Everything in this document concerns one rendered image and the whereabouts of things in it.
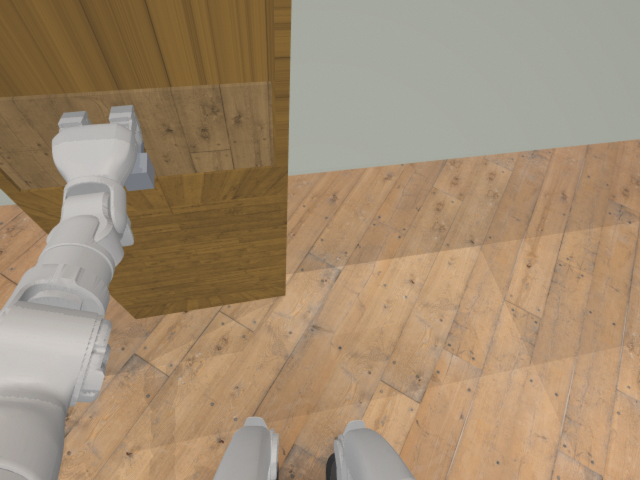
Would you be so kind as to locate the drawer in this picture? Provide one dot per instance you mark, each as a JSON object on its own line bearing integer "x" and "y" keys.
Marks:
{"x": 185, "y": 130}

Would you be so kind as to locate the left robot thigh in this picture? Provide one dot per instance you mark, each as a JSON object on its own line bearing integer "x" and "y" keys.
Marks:
{"x": 251, "y": 455}

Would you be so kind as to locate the cabinet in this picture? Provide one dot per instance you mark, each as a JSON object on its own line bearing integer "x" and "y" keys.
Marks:
{"x": 201, "y": 240}

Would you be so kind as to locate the robot left forearm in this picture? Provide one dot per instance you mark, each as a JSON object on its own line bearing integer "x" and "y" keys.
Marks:
{"x": 77, "y": 265}

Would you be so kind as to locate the left robot upper arm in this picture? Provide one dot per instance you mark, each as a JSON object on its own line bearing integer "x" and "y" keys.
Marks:
{"x": 50, "y": 358}

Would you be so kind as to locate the robot right shin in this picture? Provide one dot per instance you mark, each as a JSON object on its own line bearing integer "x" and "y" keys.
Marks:
{"x": 357, "y": 424}

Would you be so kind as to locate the handle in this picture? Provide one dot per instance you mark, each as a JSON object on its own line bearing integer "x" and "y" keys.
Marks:
{"x": 142, "y": 175}

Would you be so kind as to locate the left robot hand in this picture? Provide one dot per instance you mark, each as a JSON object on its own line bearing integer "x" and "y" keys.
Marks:
{"x": 105, "y": 150}

